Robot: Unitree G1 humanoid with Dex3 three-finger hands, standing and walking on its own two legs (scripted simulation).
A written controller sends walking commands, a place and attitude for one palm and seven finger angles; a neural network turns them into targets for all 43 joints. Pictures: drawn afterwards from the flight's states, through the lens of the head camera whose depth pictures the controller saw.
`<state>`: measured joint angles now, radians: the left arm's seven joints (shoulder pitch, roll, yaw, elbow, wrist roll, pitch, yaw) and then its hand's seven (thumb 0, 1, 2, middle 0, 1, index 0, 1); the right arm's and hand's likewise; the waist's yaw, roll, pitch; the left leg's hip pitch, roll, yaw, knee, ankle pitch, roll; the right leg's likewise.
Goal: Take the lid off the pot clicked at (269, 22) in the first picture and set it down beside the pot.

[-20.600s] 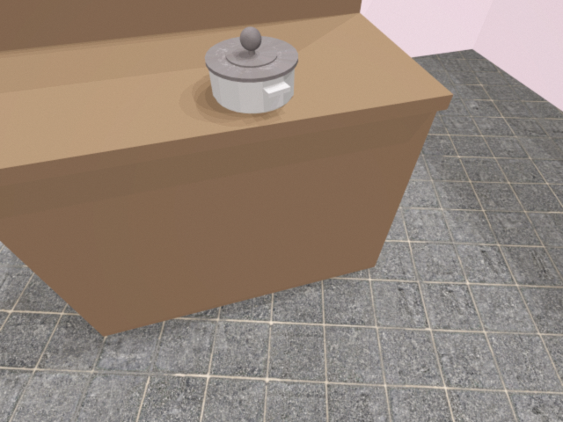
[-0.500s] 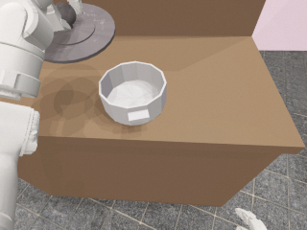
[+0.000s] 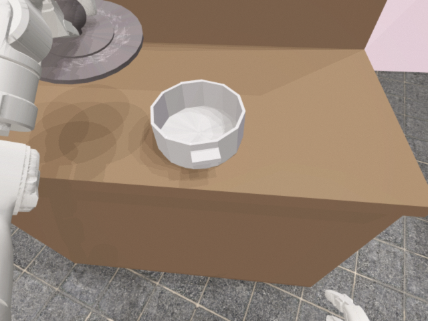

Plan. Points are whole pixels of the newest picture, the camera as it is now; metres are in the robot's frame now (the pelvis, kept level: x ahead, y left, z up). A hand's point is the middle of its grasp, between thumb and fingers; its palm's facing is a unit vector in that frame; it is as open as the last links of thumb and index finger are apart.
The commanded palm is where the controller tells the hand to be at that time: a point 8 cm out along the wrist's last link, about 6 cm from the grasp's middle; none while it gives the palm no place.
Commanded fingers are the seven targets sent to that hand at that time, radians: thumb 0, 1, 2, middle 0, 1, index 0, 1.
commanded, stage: move the lid sideways beside the pot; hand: left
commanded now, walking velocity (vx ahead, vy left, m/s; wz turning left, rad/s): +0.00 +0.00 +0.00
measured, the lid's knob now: (69, 13) +0.49 +0.23 +0.30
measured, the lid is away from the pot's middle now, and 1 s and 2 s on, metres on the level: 0.18 0.24 0.23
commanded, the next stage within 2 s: lower the lid onto the table in 0.60 s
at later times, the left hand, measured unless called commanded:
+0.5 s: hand (28, 16) +0.46 +0.28 +0.31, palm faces -0.11 -0.09 -0.99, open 7.6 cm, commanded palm +0.45 +0.28 +0.39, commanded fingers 0.00 0.63 1.04 -0.95 -1.04 -0.86 -1.00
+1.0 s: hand (30, 27) +0.46 +0.28 +0.30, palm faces -0.15 -0.12 -0.98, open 7.6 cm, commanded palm +0.44 +0.27 +0.37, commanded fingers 0.00 0.63 1.04 -0.95 -1.04 -0.86 -1.00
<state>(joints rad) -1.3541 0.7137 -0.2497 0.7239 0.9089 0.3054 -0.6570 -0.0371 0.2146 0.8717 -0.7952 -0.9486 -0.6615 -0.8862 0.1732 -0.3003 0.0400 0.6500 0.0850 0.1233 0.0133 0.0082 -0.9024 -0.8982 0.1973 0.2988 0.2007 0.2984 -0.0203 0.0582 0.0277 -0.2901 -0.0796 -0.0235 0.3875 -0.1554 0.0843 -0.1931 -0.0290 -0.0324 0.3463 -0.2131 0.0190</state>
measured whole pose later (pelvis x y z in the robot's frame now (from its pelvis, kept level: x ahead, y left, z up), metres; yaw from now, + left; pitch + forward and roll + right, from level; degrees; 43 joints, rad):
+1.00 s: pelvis +0.00 -0.01 +0.00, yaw +0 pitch +4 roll -1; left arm -1.31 0.83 -0.17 0.80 0.94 0.29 -0.66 -0.04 0.22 0.87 -0.80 -0.95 -0.66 -0.88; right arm 0.22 -0.32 0.04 0.65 0.10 0.13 0.01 0.01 -0.90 -0.90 0.20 0.30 0.20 0.30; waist -0.04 0.06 0.05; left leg -0.30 -0.06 -0.03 0.41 -0.18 0.07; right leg -0.19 -0.01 -0.03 0.34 -0.22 0.01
